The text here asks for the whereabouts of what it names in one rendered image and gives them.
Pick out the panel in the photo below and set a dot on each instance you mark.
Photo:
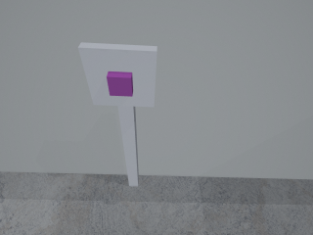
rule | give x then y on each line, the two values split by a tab
100	58

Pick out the button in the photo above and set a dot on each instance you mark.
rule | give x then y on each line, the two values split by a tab
120	83

